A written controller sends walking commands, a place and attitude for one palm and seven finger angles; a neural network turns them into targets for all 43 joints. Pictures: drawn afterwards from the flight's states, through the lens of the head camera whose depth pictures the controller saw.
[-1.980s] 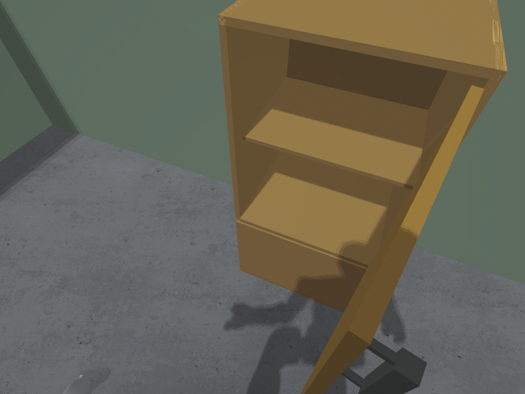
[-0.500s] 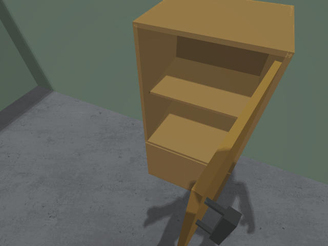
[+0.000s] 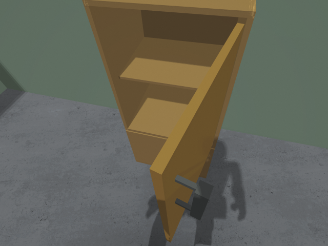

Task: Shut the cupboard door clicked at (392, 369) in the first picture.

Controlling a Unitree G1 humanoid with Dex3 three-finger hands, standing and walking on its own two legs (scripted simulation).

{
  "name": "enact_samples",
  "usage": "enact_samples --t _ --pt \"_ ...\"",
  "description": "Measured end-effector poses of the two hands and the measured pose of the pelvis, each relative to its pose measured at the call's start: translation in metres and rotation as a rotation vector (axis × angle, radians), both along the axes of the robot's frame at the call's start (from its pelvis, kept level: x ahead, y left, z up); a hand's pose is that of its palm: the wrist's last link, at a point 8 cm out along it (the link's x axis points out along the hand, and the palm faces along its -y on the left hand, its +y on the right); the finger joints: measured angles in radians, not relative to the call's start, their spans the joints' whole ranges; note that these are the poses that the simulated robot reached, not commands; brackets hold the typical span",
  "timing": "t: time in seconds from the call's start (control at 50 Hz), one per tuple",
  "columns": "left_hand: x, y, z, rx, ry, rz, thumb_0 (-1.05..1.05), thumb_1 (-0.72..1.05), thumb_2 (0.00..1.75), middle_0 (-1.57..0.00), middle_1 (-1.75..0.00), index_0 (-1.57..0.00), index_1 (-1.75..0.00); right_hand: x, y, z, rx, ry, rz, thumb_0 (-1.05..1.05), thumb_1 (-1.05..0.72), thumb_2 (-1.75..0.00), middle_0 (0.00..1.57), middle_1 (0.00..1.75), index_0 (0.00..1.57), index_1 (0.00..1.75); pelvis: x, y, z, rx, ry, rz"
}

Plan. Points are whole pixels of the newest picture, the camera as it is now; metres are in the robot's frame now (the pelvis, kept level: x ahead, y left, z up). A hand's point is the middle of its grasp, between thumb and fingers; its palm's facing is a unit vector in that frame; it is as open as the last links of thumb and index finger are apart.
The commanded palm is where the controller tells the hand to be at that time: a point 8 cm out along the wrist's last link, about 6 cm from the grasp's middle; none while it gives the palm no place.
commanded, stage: walk to a spot facing it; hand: left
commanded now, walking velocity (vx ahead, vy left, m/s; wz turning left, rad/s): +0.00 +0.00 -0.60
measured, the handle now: (189, 197) +0.21 -0.03 +0.07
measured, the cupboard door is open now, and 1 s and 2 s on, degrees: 78 79 84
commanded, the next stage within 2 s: none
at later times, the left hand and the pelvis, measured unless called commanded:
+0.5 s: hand out of the picture +0.10 +0.26 -0.15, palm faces -0.20 -0.95 -0.23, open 7.4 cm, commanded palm none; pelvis -0.02 +0.06 +0.02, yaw -17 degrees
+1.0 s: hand (135, 230) +0.18 +0.11 -0.13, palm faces -0.57 -0.78 -0.25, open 7.4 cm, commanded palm none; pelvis -0.04 +0.03 +0.01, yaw -36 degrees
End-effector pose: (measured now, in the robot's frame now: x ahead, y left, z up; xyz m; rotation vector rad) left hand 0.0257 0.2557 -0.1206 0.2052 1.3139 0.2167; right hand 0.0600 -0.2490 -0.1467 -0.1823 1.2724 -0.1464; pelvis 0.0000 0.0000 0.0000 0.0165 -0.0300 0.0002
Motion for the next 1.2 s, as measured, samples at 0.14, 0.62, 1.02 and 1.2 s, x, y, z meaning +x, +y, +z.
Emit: enact_samples --t 0.14,0.62,1.02,1.2 --pt "-0.007 -0.015 0.011 -0.021 0.031 -0.025 0.01 0.90 0.90 -0.20 -0.30 -0.20 -0.30 0.002 -0.010 0.024 -0.014 -0.042 -0.048 0.00 -0.91 -0.90 0.20 0.30 0.20 0.30 -0.008 -0.003 0.017 0.023 0.036 -0.071" --pt "0.110 0.045 0.004 -0.064 -0.079 -0.373 0.01 0.91 0.90 -0.19 -0.30 -0.20 -0.30 -0.106 0.057 0.063 -0.129 -0.084 -0.354 0.00 -0.90 -0.90 0.21 0.30 0.20 0.30 -0.020 0.066 0.024 -0.046 0.028 -0.384" --pt "0.170 -0.106 0.022 -0.084 -0.209 -0.740 0.00 0.90 0.90 -0.20 -0.30 -0.20 -0.30 -0.265 0.067 0.019 -0.010 0.124 -0.735 0.01 -0.91 -0.90 0.20 0.30 0.19 0.29 -0.045 0.027 0.013 -0.014 0.041 -0.638" --pt "0.150 -0.085 0.011 -0.081 -0.125 -0.764 0.01 0.90 0.90 -0.20 -0.30 -0.20 -0.30 -0.223 0.049 0.038 -0.076 -0.038 -0.729 0.00 -0.91 -0.90 0.20 0.30 0.19 0.29 -0.055 0.041 0.019 0.015 0.076 -0.737"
